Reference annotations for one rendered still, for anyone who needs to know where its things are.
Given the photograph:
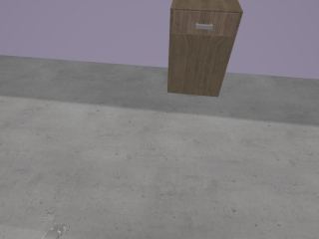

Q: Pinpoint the handle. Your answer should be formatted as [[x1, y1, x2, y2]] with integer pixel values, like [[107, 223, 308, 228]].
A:
[[195, 23, 213, 30]]

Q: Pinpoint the left robot hand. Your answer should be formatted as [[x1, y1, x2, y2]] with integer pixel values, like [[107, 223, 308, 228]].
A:
[[42, 224, 70, 239]]

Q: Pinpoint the drawer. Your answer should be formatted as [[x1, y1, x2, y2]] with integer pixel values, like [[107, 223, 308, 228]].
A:
[[172, 10, 239, 37]]

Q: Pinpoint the cabinet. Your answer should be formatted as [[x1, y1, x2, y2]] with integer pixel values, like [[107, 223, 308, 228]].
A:
[[167, 0, 243, 98]]

